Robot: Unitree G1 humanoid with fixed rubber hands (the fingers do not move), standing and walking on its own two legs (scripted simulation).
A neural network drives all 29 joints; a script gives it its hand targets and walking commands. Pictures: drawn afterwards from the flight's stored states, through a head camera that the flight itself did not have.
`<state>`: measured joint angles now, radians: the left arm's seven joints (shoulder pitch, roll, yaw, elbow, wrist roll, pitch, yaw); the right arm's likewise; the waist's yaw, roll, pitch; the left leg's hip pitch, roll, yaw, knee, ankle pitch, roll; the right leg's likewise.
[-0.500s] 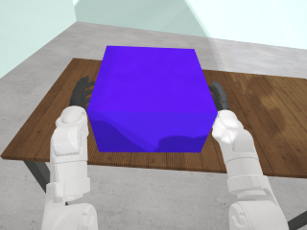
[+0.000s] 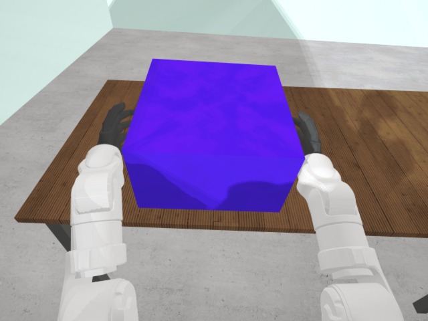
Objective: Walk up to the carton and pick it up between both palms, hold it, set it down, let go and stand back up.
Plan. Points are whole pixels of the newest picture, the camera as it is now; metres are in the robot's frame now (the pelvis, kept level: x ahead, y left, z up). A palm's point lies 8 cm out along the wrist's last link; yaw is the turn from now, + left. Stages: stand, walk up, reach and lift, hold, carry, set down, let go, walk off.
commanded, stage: hold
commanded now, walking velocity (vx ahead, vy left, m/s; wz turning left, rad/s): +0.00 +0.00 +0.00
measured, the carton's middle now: (212, 131) +0.42 +0.00 +0.16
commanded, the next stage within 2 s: none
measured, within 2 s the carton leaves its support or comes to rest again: neither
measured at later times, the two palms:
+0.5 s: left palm (112, 149) +0.35 +0.18 +0.17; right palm (310, 156) +0.35 -0.17 +0.16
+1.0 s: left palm (111, 153) +0.35 +0.18 +0.16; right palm (308, 150) +0.35 -0.17 +0.16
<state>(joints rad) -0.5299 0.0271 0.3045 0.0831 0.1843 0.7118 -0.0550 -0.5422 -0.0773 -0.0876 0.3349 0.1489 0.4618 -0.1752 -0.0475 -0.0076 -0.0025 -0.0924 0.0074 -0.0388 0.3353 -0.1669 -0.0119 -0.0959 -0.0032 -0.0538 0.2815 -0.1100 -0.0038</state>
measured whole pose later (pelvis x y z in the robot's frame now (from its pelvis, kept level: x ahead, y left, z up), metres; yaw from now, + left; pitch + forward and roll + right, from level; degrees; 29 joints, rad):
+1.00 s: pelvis +0.01 +0.00 +0.00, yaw +1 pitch -6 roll -1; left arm -0.46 0.02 0.28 0.01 0.21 0.74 -0.05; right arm -0.52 -0.07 -0.08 0.34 0.17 0.47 -0.16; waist -0.07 -0.06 0.00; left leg -0.05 0.01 -0.06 0.34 -0.19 -0.02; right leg -0.03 0.00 -0.07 0.27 -0.13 -0.01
